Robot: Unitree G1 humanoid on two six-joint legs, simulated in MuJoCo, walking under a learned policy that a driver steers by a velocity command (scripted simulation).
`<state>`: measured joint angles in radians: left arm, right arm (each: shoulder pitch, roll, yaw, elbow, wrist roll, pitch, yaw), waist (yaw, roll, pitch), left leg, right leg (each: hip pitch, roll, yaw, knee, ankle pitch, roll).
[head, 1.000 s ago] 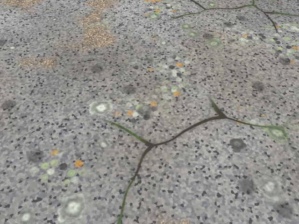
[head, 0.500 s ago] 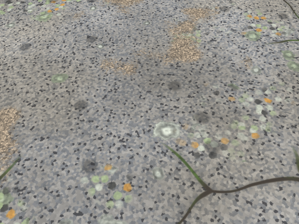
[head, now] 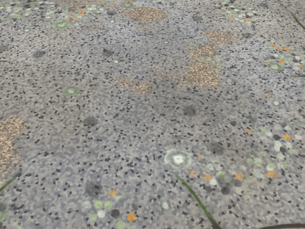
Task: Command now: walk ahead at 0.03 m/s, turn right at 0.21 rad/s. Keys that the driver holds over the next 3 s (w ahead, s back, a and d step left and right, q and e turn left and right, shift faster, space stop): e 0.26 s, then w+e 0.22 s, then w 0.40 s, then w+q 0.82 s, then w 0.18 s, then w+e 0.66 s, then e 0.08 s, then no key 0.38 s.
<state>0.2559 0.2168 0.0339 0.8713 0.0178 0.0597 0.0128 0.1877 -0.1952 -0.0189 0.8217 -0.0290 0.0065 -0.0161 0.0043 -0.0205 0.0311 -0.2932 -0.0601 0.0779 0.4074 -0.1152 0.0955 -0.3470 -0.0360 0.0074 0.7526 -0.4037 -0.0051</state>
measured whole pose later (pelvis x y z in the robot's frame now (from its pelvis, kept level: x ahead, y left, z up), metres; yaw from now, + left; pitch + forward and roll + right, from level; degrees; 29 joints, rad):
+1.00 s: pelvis +0.19 -0.10 -0.01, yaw -19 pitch +1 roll +0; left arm 0.07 0.23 0.03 0.76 0.04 -0.06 -0.02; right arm 0.46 -0.22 -0.03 0.96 0.00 -0.05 0.00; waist -0.07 0.01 0.05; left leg -0.16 0.01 -0.01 0.96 -0.44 0.06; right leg -0.40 0.02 -0.10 0.57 -0.18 -0.09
